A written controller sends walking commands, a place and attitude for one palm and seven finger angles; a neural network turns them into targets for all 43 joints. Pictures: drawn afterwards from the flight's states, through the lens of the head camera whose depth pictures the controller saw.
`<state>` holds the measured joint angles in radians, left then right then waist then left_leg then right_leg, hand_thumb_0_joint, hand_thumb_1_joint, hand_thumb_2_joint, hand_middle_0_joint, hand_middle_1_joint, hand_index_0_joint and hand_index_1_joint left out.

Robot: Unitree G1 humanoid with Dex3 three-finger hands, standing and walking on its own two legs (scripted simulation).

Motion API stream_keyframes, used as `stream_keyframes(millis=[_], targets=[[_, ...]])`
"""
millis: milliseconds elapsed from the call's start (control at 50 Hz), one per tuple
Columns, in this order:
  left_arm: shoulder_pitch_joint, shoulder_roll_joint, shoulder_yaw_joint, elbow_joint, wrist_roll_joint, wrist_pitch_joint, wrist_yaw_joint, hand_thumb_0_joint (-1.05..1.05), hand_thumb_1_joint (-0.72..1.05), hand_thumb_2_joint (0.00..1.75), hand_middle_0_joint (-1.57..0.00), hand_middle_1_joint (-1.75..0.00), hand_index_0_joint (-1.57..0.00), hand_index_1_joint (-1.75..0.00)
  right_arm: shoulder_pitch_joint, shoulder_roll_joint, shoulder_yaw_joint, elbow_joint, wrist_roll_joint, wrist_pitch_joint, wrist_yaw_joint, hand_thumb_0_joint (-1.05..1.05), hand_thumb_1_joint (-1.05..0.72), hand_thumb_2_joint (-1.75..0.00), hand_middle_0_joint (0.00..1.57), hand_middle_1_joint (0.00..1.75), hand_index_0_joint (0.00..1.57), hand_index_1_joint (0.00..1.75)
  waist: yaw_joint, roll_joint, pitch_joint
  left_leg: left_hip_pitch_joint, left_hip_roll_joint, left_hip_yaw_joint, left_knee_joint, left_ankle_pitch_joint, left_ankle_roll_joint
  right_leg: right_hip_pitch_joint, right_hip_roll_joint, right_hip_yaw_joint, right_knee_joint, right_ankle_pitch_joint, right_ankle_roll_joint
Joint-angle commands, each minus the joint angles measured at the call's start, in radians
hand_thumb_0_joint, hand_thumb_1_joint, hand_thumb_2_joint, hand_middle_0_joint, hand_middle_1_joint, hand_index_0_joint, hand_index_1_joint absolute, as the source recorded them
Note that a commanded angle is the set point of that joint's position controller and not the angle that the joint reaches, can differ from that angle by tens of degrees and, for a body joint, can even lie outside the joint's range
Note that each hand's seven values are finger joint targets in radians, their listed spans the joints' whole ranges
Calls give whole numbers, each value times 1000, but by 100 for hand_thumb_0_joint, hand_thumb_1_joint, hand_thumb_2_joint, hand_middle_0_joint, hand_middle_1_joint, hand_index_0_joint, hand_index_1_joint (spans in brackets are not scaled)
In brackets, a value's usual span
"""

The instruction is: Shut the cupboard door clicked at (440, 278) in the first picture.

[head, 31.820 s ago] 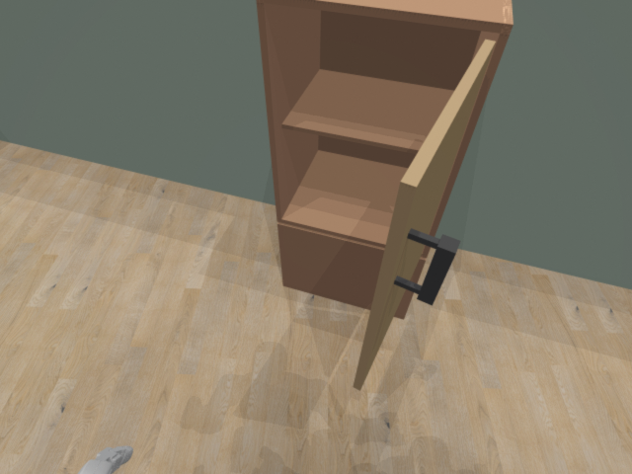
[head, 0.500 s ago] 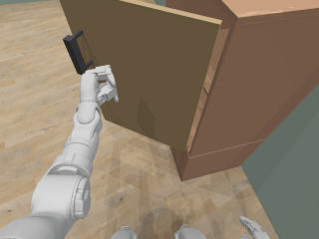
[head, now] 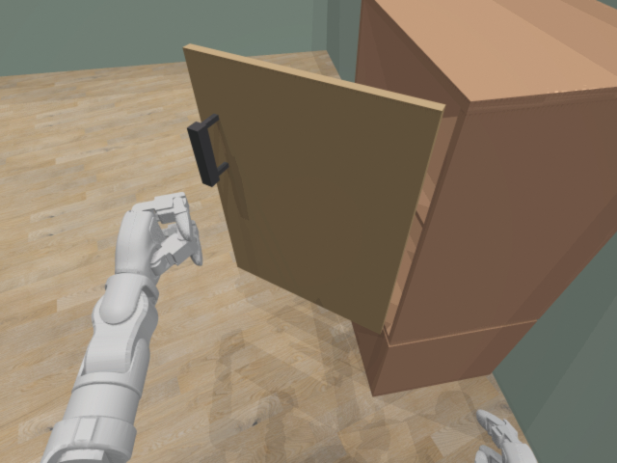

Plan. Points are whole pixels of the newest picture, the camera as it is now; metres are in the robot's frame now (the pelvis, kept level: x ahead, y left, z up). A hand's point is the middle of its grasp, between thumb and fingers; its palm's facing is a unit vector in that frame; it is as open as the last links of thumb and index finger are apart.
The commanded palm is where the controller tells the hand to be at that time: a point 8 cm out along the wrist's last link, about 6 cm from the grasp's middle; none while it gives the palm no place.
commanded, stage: draw the hand back to the body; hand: left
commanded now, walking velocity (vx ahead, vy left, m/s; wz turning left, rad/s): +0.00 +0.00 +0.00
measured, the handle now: (211, 149) +0.63 +0.21 +0.07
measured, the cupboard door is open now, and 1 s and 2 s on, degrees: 51 51 51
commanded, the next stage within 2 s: step back with the hand held close in 1.10 s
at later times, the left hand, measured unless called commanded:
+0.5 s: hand (74, 286) +0.25 +0.25 +0.17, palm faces +0.34 -0.88 -0.33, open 4.4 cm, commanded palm +0.20 +0.29 +0.18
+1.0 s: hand (20, 327) +0.21 +0.27 +0.18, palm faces +0.46 -0.80 -0.39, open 7.3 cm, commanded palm +0.15 +0.31 +0.20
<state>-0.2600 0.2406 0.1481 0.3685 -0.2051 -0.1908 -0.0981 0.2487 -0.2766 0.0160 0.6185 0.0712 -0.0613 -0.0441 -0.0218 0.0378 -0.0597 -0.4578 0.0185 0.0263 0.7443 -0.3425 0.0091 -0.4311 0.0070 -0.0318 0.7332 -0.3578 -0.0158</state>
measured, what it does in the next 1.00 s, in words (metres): stands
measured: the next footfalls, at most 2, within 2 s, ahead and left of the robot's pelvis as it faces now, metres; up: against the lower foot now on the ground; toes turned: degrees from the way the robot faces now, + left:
none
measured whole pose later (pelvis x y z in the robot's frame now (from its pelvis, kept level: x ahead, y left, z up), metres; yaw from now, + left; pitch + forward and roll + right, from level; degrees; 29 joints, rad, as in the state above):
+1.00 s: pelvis +0.02 +0.01 +0.03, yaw +1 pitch -4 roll +0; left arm 0.45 0.33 0.31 -0.37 -0.07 -0.03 0.11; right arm 0.18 -0.24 0.02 0.64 0.03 -0.09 -0.08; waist 0.06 0.07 0.02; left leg -0.12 0.00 0.02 0.41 -0.22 0.02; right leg -0.08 0.00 -0.04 0.39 -0.23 0.00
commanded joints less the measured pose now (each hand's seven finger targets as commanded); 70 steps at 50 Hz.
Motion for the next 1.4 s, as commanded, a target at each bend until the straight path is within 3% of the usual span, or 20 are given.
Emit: stream_keyframes(millis=[0, 20, 80, 160, 260, 320, 460, 660, 700, 800, 860, 960, 1020, 1080, 1160, 1200, 1220, 1240, 1280, 1380], targets=[[-188, 150, 54, -288, -51, 40, -43, 0, 90, 90, -116, -135, -116, -135, -122, -100, -23, -179, 10, -61, -9, 0, -90, -90, 20, 30, 20, 30, 40, -26, -181, 136, -27, -28, -156, 79, 21, 113, 8, 5, -157, 161, 4], [-199, 204, 3, -456, 59, 15, 39, 0, 90, 90, -113, -132, -113, -132, -139, -77, -37, -185, -2, -40, -29, 0, -90, -90, 20, 30, 20, 30, 22, -84, -165, 191, -21, -17, -197, 113, 23, 113, -5, 49, -233, 160, 13], [-30, 152, -21, -511, 87, 61, 108, 0, 90, 90, -105, -123, -105, -123, -152, -74, -24, -185, -11, -22, -40, 0, -90, -90, 20, 30, 20, 30, 23, -58, -119, 234, -13, -26, -234, 153, 24, 152, -6, 29, -252, 195, 14], [38, 206, 27, -604, 116, 95, 157, 0, 90, 90, -94, -111, -94, -111, -168, -70, -14, -173, -23, -8, -51, 0, -90, -90, 20, 30, 20, 30, 26, -17, -83, 292, -10, -25, -289, 180, 22, 210, -1, 23, -307, 216, 10], [121, 253, 87, -747, 127, 110, 191, 0, 90, 90, -81, -96, -81, -96, -191, -59, 0, -169, -35, -9, -53, 0, -90, -90, 20, 30, 20, 30, 41, 38, -104, 357, -8, -29, -341, 230, 18, 292, 0, 15, -348, 251, 4], [201, 231, 85, -812, 130, 116, 198, 0, 90, 90, -72, -87, -72, -87, -202, -49, 5, -171, -40, -18, -47, 0, -90, -90, 20, 30, 20, 30, 48, 89, -99, 386, -2, -35, -364, 285, 12, 318, -1, 6, -353, 286, 1], [460, 258, 166, -845, 130, 131, 203, 0, 90, 90, -53, -66, -53, -66, -205, -61, -10, -158, -49, -27, -32, 0, -90, -90, 20, 30, 20, 30, 65, -18, -21, 359, 2, -30, -395, 310, 9, 343, 6, 0, -390, 297, 9], [647, 364, 342, -1001, 129, 99, 223, 0, 90, 90, -25, -36, -25, -36, -207, -51, -24, -160, -46, -60, -36, 0, -90, -90, 20, 30, 20, 30, 92, 56, -42, 357, -8, -11, -386, 335, 10, 373, 10, 1, -393, 324, 11], [685, 356, 353, -1005, 124, 93, 225, 0, 90, 90, -20, -30, -20, -30, -203, -45, -24, -162, -43, -66, -37, 0, -90, -90, 20, 30, 20, 30, 92, 44, -22, 346, -9, -11, -387, 319, 10, 364, 7, -1, -390, 311, 11], [615, 270, 261, -916, 131, 100, 222, 0, 90, 90, -20, -30, -20, -30, -187, -65, -32, -138, -43, -78, -40, 0, -90, -90, 20, 30, 20, 30, 57, 5, 98, 329, -9, -9, -409, 200, 18, 274, 8, 1, -429, 201, 20], [598, 302, 287, -911, 134, 92, 226, 0, 90, 90, -20, -30, -20, -30, -187, -72, -40, -133, -48, -86, -45, 0, -90, -90, 20, 30, 20, 30, 66, -36, 63, 341, -15, -9, -409, 200, 26, 290, 9, 3, -434, 196, 21], [616, 351, 328, -1003, 137, 76, 232, 0, 90, 90, -20, -30, -20, -30, -200, -58, -36, -139, -52, -100, -45, 0, -90, -90, 20, 30, 20, 30, 88, 34, -46, 370, -23, -3, -393, 251, 25, 357, 2, 12, -416, 245, 17], [625, 334, 317, -1015, 137, 74, 234, 0, 90, 90, -20, -30, -20, -30, -203, -46, -26, -140, -52, -105, -44, 0, -90, -90, 20, 30, 20, 30, 85, 81, -14, 358, -23, -4, -394, 255, 18, 348, 2, 7, -411, 249, 13], [642, 319, 315, -960, 132, 78, 231, 0, 90, 90, -20, -30, -20, -30, -204, -42, -25, -139, -49, -106, -45, 0, -90, -90, 20, 30, 20, 30, 80, 45, 67, 335, -20, -1, -407, 215, 16, 311, 6, 8, -436, 206, 16], [662, 304, 313, -905, 127, 82, 221, 0, 90, 90, -20, -30, -20, -30, -199, -53, -35, -136, -48, -96, -43, 0, -90, -90, 20, 30, 20, 30, 79, -8, 89, 334, -16, 4, -411, 214, 19, 299, 12, 7, -451, 196, 19], [655, 293, 299, -925, 128, 75, 218, 0, 90, 90, -20, -30, -20, -30, -196, -53, -37, -144, -47, -93, -41, 0, -90, -90, 20, 30, 20, 30, 77, 6, 53, 351, -14, 6, -412, 207, 21, 306, 7, 9, -442, 188, 22], [543, 411, 405, -1000, 132, 33, 223, 0, 90, 90, -20, -30, -20, -30, -189, -87, -46, -176, -45, -71, -37, 0, -90, -90, 20, 30, 20, 30, 49, 12, 47, 281, 3, -15, -356, 155, 41, 254, -47, 84, -471, 226, 20], [648, 357, 364, -918, 127, 23, 218, 0, 90, 90, -20, -30, -20, -30, -190, -75, -46, -160, -48, -59, -40, 0, -90, -90, 20, 30, 20, 30, 46, -25, 12, 289, -3, -18, -327, 165, 41, 242, -77, 90, -469, 232, 14], [699, 334, 337, -915, 129, 14, 213, 0, 90, 90, -20, -30, -20, -30, -199, -66, -46, -166, -50, -43, -39, 0, -90, -90, 20, 30, 20, 30, 46, -45, -3, 288, -5, -13, -304, 199, 38, 224, -95, 98, -456, 291, 11], [739, 363, 358, -977, 128, -10, 228, 0, 90, 90, -20, -30, -20, -30, -184, -80, -62, -183, -50, -9, -49, 0, -90, -90, 20, 30, 20, 30, 39, 4, -95, 274, 15, -22, -312, 349, 34, 268, -80, 51, -351, 431, 22]])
